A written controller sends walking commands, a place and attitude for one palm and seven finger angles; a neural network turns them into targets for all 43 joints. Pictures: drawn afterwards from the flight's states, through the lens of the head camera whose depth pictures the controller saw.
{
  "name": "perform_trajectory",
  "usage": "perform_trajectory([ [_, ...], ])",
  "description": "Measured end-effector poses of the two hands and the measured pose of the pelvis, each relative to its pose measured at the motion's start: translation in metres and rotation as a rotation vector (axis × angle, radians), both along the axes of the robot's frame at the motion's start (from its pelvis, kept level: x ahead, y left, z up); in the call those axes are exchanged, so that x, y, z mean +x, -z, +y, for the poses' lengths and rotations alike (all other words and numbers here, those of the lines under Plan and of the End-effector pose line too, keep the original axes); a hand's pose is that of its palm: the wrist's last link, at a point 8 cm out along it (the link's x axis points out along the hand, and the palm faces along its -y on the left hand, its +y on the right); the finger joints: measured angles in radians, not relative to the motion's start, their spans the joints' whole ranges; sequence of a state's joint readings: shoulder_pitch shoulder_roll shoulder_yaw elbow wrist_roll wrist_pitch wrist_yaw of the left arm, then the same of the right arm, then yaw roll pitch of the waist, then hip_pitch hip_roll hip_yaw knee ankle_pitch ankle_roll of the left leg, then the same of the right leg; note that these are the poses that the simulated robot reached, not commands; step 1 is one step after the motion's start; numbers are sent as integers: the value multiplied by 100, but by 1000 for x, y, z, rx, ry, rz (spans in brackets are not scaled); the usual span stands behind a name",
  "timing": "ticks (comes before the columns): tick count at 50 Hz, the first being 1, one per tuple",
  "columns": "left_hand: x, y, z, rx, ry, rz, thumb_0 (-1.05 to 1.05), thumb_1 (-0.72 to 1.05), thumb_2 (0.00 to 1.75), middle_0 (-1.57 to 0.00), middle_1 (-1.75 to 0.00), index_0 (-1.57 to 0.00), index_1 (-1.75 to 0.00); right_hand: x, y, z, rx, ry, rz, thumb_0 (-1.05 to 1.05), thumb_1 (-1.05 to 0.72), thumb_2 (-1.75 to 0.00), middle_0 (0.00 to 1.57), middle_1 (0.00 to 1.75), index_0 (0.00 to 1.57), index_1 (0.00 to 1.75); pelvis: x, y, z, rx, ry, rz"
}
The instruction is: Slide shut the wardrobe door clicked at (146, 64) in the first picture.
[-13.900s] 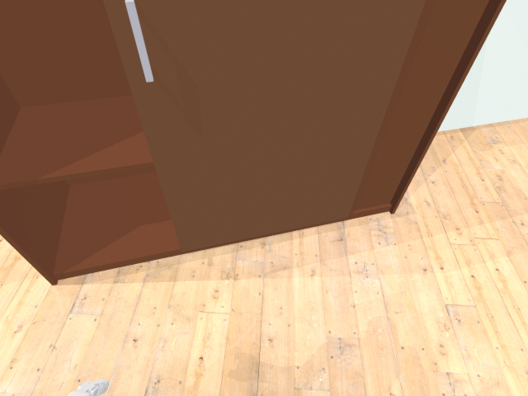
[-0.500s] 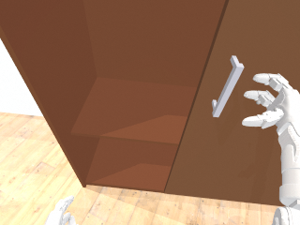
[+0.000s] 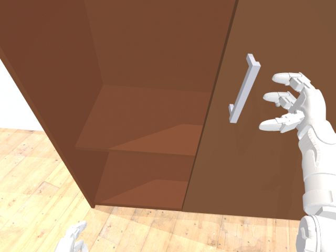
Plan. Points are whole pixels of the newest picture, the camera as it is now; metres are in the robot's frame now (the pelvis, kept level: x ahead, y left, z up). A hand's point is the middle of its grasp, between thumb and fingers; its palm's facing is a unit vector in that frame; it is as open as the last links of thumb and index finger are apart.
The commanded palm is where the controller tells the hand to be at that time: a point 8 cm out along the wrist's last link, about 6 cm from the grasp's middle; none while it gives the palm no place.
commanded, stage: move the hooked fingers beside the handle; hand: right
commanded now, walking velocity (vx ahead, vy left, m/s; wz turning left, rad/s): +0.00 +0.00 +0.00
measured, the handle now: (241, 90) +0.45 -0.14 +0.18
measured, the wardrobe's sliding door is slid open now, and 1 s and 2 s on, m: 0.51 0.51 0.51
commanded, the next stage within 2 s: feel for the door with the fingertips in 1.28 s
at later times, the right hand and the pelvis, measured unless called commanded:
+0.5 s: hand (269, 106) +0.40 -0.20 +0.18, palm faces +0.06 +1.00 -0.04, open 14.0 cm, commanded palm +0.38 -0.24 +0.18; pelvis +0.01 +0.00 +0.00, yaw +1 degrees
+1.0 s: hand (270, 107) +0.39 -0.19 +0.19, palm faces +0.04 +1.00 -0.03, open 14.0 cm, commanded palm +0.37 -0.24 +0.19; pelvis +0.02 +0.01 +0.00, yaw +1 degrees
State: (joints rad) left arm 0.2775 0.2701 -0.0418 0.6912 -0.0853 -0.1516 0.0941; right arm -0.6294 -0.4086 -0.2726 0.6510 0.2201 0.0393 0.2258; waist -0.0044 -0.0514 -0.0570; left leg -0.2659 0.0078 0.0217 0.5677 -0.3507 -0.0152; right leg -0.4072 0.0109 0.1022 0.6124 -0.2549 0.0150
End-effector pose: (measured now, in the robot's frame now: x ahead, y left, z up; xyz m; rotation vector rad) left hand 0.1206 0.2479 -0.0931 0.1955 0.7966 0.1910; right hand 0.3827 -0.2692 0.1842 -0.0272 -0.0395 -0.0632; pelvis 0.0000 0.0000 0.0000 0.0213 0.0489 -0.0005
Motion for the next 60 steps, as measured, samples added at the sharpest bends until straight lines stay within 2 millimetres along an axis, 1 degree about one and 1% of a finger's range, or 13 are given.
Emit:
perform_trajectory([
  [7,-5,-1,-1,-6,-12,-11,1,90,90,-20,-30,-21,-30,-2,2,6,-11,-4,-7,-2,50,-30,33,127,33,122,-1,0,-2,0,-7,-9],
  [13,-3,-1,-3,-9,-11,-19,1,90,90,-20,-30,-21,-30,-4,3,9,-3,3,-15,-2,50,-30,31,127,31,121,0,-1,-3,-2,-11,-13],
  [23,13,-4,-5,-19,8,-49,1,90,90,-20,-30,-21,-30,-6,3,16,-11,5,-12,-2,50,-30,29,126,30,121,6,-2,-1,-6,-10,-18],
  [29,26,-9,-4,-28,7,-84,1,90,90,-20,-30,-21,-30,-5,1,29,-1,-33,-24,-2,50,-30,29,123,30,120,11,-3,1,-10,-19,-22],
  [36,36,-14,2,-35,-8,-112,1,90,90,-20,-30,-21,-30,-7,-2,26,-2,-14,-21,-2,50,-30,30,122,30,120,17,-3,6,-15,-30,-23],
  [44,37,-14,13,-19,-25,-95,1,90,90,-20,-30,-21,-30,-11,-2,16,-4,-2,-8,-2,50,-30,30,121,30,120,21,-3,10,-14,-28,-21],
  [49,36,-13,17,-12,-29,-89,1,90,90,-20,-30,-20,-30,-16,-5,21,-10,-22,-27,-2,50,-30,30,120,30,120,21,-3,11,-14,-23,-23],
  [55,36,-12,15,-17,-29,-85,1,90,90,-20,-30,-20,-30,-12,-2,29,-3,-29,-3,-2,50,-30,30,120,30,120,19,-3,11,-16,-22,-23],
  [60,33,-12,13,-26,-38,-86,1,90,90,-20,-30,-21,-30,-9,-3,25,-2,-12,0,-2,50,-30,30,120,30,120,19,-3,12,-16,-29,-23],
])
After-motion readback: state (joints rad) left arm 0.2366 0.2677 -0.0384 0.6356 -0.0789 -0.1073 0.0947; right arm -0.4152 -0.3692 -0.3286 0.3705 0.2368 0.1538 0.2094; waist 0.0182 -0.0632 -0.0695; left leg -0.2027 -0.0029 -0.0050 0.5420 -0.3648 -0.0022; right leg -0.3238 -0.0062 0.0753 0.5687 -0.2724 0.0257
